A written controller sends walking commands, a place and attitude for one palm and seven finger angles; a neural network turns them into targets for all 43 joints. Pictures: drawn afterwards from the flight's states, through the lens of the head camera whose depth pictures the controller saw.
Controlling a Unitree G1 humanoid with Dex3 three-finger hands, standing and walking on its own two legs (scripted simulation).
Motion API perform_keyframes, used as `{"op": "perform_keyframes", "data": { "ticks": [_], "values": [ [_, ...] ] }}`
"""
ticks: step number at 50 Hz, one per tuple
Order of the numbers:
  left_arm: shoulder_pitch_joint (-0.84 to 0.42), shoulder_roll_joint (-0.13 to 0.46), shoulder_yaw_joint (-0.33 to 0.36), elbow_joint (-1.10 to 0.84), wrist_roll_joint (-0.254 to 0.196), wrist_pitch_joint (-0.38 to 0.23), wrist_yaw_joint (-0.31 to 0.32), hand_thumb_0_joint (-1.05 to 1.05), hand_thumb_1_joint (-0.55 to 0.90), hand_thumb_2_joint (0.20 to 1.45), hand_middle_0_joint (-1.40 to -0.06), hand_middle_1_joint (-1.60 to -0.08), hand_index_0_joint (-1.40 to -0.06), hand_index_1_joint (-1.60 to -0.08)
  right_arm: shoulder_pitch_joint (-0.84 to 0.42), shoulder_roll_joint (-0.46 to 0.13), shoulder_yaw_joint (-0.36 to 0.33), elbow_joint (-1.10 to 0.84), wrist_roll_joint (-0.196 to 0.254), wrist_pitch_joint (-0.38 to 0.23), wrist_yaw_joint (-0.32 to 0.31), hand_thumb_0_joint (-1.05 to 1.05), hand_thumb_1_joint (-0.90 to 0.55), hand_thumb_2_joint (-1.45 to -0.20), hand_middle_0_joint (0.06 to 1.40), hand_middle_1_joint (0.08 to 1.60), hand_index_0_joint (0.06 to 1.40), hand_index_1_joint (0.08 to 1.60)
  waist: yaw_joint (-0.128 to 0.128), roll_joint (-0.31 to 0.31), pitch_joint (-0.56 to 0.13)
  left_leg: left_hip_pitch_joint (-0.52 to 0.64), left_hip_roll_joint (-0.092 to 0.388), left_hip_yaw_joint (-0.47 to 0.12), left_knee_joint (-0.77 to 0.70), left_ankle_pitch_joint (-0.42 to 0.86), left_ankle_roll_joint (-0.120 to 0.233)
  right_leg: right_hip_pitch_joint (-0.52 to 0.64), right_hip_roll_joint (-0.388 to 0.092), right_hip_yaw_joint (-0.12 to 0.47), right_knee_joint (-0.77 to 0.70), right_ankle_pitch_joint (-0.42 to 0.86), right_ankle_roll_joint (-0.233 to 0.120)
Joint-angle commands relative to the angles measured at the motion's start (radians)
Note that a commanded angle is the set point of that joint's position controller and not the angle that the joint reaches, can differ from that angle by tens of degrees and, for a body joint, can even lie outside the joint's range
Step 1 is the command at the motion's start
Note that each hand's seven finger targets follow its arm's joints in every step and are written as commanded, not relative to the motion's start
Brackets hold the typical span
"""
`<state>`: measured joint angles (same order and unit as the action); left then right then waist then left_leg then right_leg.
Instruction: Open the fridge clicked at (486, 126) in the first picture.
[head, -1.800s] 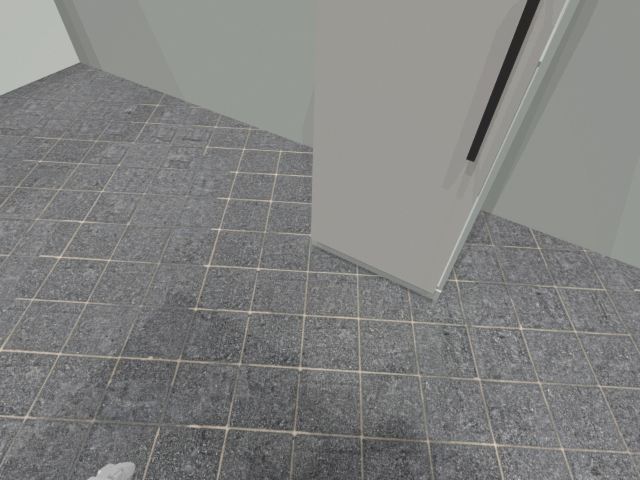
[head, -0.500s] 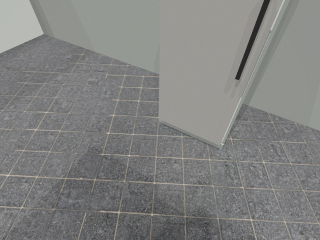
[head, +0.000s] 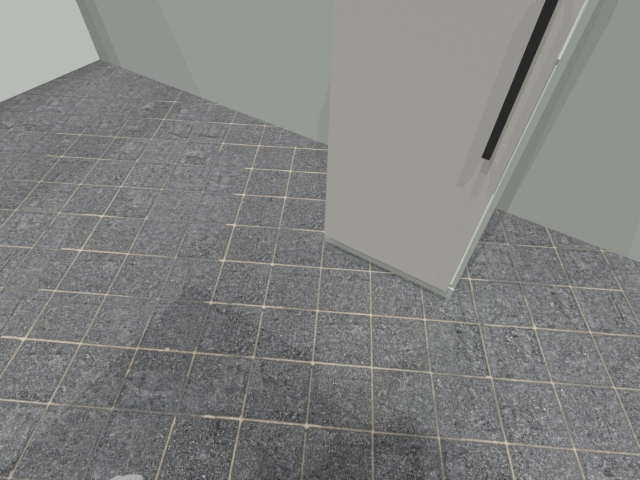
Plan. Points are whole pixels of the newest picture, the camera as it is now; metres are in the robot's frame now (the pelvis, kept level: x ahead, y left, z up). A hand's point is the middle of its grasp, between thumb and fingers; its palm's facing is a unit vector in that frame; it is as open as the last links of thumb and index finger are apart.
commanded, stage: walk to a spot facing it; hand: right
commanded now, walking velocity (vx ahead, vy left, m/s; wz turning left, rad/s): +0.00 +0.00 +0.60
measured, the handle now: (523, 69) +0.85 -0.38 +0.12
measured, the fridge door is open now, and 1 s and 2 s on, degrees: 0 0 0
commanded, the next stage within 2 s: turn to face it in 1.32 s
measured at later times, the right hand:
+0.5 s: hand out of the picture +0.03 -0.15 -0.16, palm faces -0.17 +0.96 -0.21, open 7.3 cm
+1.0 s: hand (413, 332) +0.41 -0.16 -0.18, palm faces -0.44 +0.88 -0.20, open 7.4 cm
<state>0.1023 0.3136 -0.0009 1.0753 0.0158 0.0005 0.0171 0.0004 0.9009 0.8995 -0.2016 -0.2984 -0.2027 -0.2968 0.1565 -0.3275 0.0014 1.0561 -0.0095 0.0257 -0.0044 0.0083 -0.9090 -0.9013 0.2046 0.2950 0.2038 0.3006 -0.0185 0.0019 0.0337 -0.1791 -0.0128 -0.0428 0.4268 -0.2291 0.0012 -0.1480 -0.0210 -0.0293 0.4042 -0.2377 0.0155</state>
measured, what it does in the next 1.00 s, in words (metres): walks ahead, turning left: right foot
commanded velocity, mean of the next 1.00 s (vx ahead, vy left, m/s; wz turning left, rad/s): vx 0.19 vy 0.00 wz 0.58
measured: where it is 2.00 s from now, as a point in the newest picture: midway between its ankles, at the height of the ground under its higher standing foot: (293, 451)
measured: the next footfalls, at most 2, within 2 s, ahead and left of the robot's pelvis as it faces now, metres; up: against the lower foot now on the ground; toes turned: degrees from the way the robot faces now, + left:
right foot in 0.76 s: +0.32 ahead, -0.05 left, +0.00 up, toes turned +18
left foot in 1.38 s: +0.28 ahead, +0.17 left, +0.00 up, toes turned +53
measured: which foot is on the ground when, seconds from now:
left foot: down 0.00-0.78, up 0.80-1.00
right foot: down 0.00-0.26, up 0.28-0.74, down 0.76-1.00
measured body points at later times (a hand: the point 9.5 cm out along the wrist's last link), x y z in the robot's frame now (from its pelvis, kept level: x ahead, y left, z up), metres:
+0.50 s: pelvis +0.05 +0.04 +0.00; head +0.06 +0.06 +0.45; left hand +0.08 +0.31 -0.15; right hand +0.04 -0.20 -0.14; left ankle -0.02 +0.11 -0.74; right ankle +0.11 -0.11 -0.66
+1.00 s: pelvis +0.25 +0.00 +0.00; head +0.28 -0.03 +0.45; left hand +0.19 +0.24 -0.13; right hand +0.43 -0.20 -0.16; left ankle +0.16 +0.11 -0.63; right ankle +0.29 -0.06 -0.74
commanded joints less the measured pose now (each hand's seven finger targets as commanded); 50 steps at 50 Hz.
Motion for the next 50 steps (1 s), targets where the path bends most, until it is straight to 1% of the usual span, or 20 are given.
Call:
{"op": "perform_keyframes", "data": {
  "ticks": [1, 4, 6, 8, 11, 12, 13, 14, 17, 21, 32, 34, 36, 37, 38, 39, 40, 43, 46, 50],
  "values": [
    [0.058, 0.128, 0.048, -0.078, -0.003, 0.005, 0.018, 0.0, 0.9, 0.9, -0.2, -0.3, -0.2, -0.3, 0.026, -0.123, -0.043, -0.091, -0.008, 0.005, -0.006, 0.0, -0.9, -0.9, 0.2, 0.3, 0.2, 0.3, 0.024, 0.008, -0.052, -0.082, 0.097, -0.104, 0.05, 0.302, 0.021, 0.027, -0.135, 0.036, 0.037, 0.182, -0.028],
    [0.054, 0.141, 0.066, -0.114, -0.001, 0.008, 0.02, 0.0, 0.9, 0.9, -0.2, -0.3, -0.2, -0.3, 0.035, -0.106, -0.053, -0.129, -0.009, 0.014, 0.002, 0.0, -0.9, -0.9, 0.2, 0.3, 0.2, 0.3, 0.023, -0.046, -0.046, -0.159, 0.05, -0.089, 0.151, 0.222, 0.014, 0.014, -0.183, 0.068, 0.018, 0.119, -0.056],
    [0.057, 0.167, 0.077, -0.127, 0.001, 0.004, 0.014, 0.0, 0.9, 0.9, -0.2, -0.3, -0.2, -0.3, 0.06, -0.072, -0.055, -0.142, -0.01, 0.018, 0.015, 0.0, -0.9, -0.9, 0.2, 0.3, 0.2, 0.3, 0.018, -0.167, -0.06, -0.193, -0.011, -0.001, 0.331, -0.136, -0.005, -0.002, -0.297, 0.156, -0.079, -0.057, -0.126],
    [0.034, 0.174, 0.084, -0.146, 0.003, -0.007, 0.008, 0.0, 0.9, 0.9, -0.2, -0.3, -0.2, -0.3, 0.056, -0.057, -0.069, -0.171, -0.013, 0.02, 0.029, 0.0, -0.9, -0.9, 0.2, 0.3, 0.2, 0.3, 0.013, -0.209, -0.043, -0.218, 0.031, 0.023, 0.467, -0.307, -0.013, -0.04, -0.378, 0.205, -0.156, -0.187, -0.187],
    [-0.029, 0.157, 0.089, -0.162, 0.009, -0.005, 0.0, 0.0, 0.9, 0.9, -0.2, -0.3, -0.2, -0.3, 0.176, -0.028, -0.08, -0.147, -0.018, 0.005, 0.045, 0.0, -0.9, -0.9, 0.2, 0.3, 0.2, 0.3, -0.069, -0.128, -0.008, -0.006, 0.032, 0.069, 0.257, -0.225, 0.003, -0.209, -0.304, 0.061, 0.029, -0.313, -0.108],
    [-0.028, 0.116, 0.081, -0.167, 0.007, 0.001, -0.005, 0.0, 0.9, 0.9, -0.2, -0.3, -0.2, -0.3, 0.284, -0.048, -0.087, -0.114, -0.021, -0.008, 0.039, 0.0, -0.9, -0.9, 0.2, 0.3, 0.2, 0.3, -0.112, 0.036, 0.0, 0.132, 0.038, 0.014, 0.078, -0.215, 0.018, -0.34, -0.214, -0.034, 0.265, -0.37, -0.046],
    [-0.017, 0.018, 0.06, -0.21, -0.001, 0.004, -0.011, 0.0, 0.9, 0.9, -0.2, -0.3, -0.2, -0.3, 0.363, -0.158, -0.105, -0.097, -0.034, -0.029, 0.018, 0.0, -0.9, -0.9, 0.2, 0.3, 0.2, 0.3, -0.123, 0.439, 0.04, 0.188, 0.285, -0.471, -0.203, -0.403, 0.1, -0.618, -0.031, -0.149, 0.654, -0.47, 0.033],
    [-0.108, 0.043, 0.061, -0.259, 0.01, -0.01, -0.016, 0.0, 0.9, 0.9, -0.2, -0.3, -0.2, -0.3, 0.408, -0.167, -0.101, -0.101, -0.013, -0.035, -0.002, 0.0, -0.9, -0.9, 0.2, 0.3, 0.2, 0.3, -0.14, 0.348, 0.103, 0.093, 0.374, -0.698, -0.321, -0.337, 0.156, -0.674, -0.021, -0.012, 0.764, -0.381, 0.02],
    [-0.061, 0.051, 0.076, -0.228, 0.009, -0.027, -0.029, 0.0, 0.9, 0.9, -0.2, -0.3, -0.2, -0.3, 0.265, -0.09, -0.09, -0.135, -0.01, -0.061, -0.003, 0.0, -0.9, -0.9, 0.2, 0.3, 0.2, 0.3, -0.039, 0.113, 0.11, 0.003, 0.297, -0.525, -0.264, -0.315, 0.191, -0.59, -0.101, 0.05, 0.779, -0.129, 0.016],
    [0.013, 0.001, 0.079, -0.199, 0.01, -0.024, -0.034, 0.0, 0.9, 0.9, -0.2, -0.3, -0.2, -0.3, 0.288, -0.042, -0.082, -0.119, -0.009, -0.089, 0.001, 0.0, -0.9, -0.9, 0.2, 0.3, 0.2, 0.3, 0.0, 0.075, 0.045, 0.058, 0.21, -0.31, -0.212, 0.057, 0.169, -0.538, -0.091, 0.015, 0.713, 0.014, 0.046],
    [-0.17, -0.05, 0.067, -0.294, -0.001, -0.045, -0.038, 0.0, 0.9, 0.9, -0.2, -0.3, -0.2, -0.3, 0.394, -0.015, -0.083, -0.067, -0.023, -0.09, -0.021, 0.0, -0.9, -0.9, 0.2, 0.3, 0.2, 0.3, -0.065, 0.151, 0.051, 0.183, 0.197, -0.322, -0.135, 0.386, 0.179, -0.528, -0.055, -0.021, 0.415, -0.004, 0.04],
    [-0.147, -0.05, 0.066, -0.295, -0.006, -0.054, -0.035, 0.0, 0.9, 0.9, -0.2, -0.3, -0.2, -0.3, 0.367, -0.029, -0.089, -0.072, -0.023, -0.085, -0.023, 0.0, -0.9, -0.9, 0.2, 0.3, 0.2, 0.3, -0.052, 0.173, 0.041, 0.163, 0.184, -0.313, -0.086, 0.493, 0.165, -0.413, -0.025, -0.041, 0.308, -0.038, 0.023],
    [0.033, -0.02, 0.074, -0.242, -0.008, -0.065, -0.018, 0.0, 0.9, 0.9, -0.2, -0.3, -0.2, -0.3, 0.3, -0.049, -0.1, -0.092, -0.017, -0.086, -0.022, 0.0, -0.9, -0.9, 0.2, 0.3, 0.2, 0.3, 0.037, 0.157, -0.045, 0.083, 0.133, -0.26, 0.076, 0.633, 0.13, -0.124, 0.016, -0.063, 0.136, 0.017, 0.003],
    [0.197, 0.024, 0.083, -0.192, -0.006, -0.068, -0.001, 0.0, 0.9, 0.9, -0.2, -0.3, -0.2, -0.3, 0.283, -0.038, -0.107, -0.099, -0.009, -0.088, -0.022, 0.0, -0.9, -0.9, 0.2, 0.3, 0.2, 0.3, 0.105, 0.122, -0.129, -0.027, 0.085, -0.236, 0.242, 0.567, 0.096, 0.136, -0.024, -0.025, 0.068, 0.112, -0.007],
    [0.336, 0.144, 0.11, -0.154, 0.006, -0.073, 0.012, 0.0, 0.9, 0.9, -0.2, -0.3, -0.2, -0.3, 0.31, 0.011, -0.107, -0.111, 0.009, -0.085, -0.011, 0.0, -0.9, -0.9, 0.2, 0.3, 0.2, 0.3, 0.14, -0.113, -0.256, -0.212, -0.039, -0.118, 0.516, 0.171, 0.043, 0.393, -0.278, 0.218, 0.066, 0.235, -0.069],
    [0.395, 0.201, 0.113, -0.137, 0.003, -0.07, 0.011, 0.0, 0.9, 0.9, -0.2, -0.3, -0.2, -0.3, 0.342, 0.059, -0.094, -0.124, 0.013, -0.086, -0.001, 0.0, -0.9, -0.9, 0.2, 0.3, 0.2, 0.3, 0.112, -0.286, -0.31, -0.405, -0.085, -0.041, 0.812, -0.365, 0.006, 0.455, -0.525, 0.506, 0.001, 0.444, -0.165],
    [0.33, 0.162, 0.101, -0.166, -0.007, -0.054, 0.008, 0.0, 0.9, 0.9, -0.2, -0.3, -0.2, -0.3, 0.299, 0.035, -0.093, -0.135, 0.009, -0.076, -0.005, 0.0, -0.9, -0.9, 0.2, 0.3, 0.2, 0.3, 0.098, -0.162, -0.207, -0.393, -0.007, -0.065, 0.908, -0.355, 0.01, 0.288, -0.536, 0.471, -0.036, 0.436, -0.216],
    [0.148, -0.001, 0.053, -0.189, 0.002, -0.07, 0.012, 0.0, 0.9, 0.9, -0.2, -0.3, -0.2, -0.3, 0.224, 0.044, -0.108, -0.135, -0.018, -0.041, 0.022, 0.0, -0.9, -0.9, 0.2, 0.3, 0.2, 0.3, 0.007, -0.165, 0.036, -0.378, 0.074, 0.0, 0.932, -0.182, -0.019, -0.075, -0.374, 0.185, -0.117, 0.325, -0.133],
    [0.142, -0.024, 0.049, -0.172, 0.003, -0.075, 0.018, 0.0, 0.9, 0.9, -0.2, -0.3, -0.2, -0.3, 0.256, 0.083, -0.104, -0.13, -0.019, -0.001, 0.035, 0.0, -0.9, -0.9, 0.2, 0.3, 0.2, 0.3, -0.032, -0.147, 0.003, -0.332, 0.073, 0.046, 0.892, -0.089, -0.035, -0.112, -0.291, -0.019, -0.102, 0.439, -0.102],
    [0.169, -0.041, 0.058, -0.165, -0.002, -0.067, 0.021, 0.0, 0.9, 0.9, -0.2, -0.3, -0.2, -0.3, 0.19, 0.085, -0.11, -0.161, -0.024, 0.028, 0.034, 0.0, -0.9, -0.9, 0.2, 0.3, 0.2, 0.3, -0.024, -0.132, 0.008, -0.418, 0.092, 0.047, 0.871, 0.019, -0.056, -0.069, -0.288, -0.092, -0.122, 0.421, -0.088]
  ]
}}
